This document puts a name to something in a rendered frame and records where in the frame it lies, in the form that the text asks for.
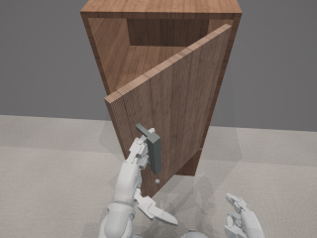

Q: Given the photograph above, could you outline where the cupboard door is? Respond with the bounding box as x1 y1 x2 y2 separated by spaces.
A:
104 24 232 198

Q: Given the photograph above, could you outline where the right robot shin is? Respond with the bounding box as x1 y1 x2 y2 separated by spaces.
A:
187 229 197 233

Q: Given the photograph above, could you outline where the left robot hand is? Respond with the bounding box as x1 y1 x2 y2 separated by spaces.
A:
113 128 178 226

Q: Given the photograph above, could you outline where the right robot hand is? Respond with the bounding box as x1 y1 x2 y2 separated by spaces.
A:
225 192 265 238

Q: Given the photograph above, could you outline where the handle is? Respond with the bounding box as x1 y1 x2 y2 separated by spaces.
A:
135 123 161 175

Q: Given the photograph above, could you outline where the robot left forearm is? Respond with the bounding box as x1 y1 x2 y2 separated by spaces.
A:
98 202 136 238

